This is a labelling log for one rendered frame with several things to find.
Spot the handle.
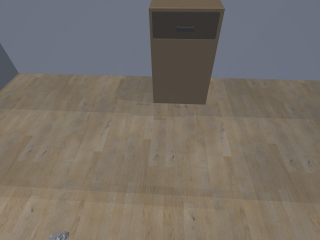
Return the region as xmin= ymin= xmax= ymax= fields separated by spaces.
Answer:
xmin=176 ymin=25 xmax=194 ymax=32

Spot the cabinet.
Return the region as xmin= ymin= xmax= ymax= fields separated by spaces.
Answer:
xmin=149 ymin=0 xmax=225 ymax=105

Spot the drawer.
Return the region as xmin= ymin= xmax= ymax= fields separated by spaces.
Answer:
xmin=152 ymin=11 xmax=220 ymax=40

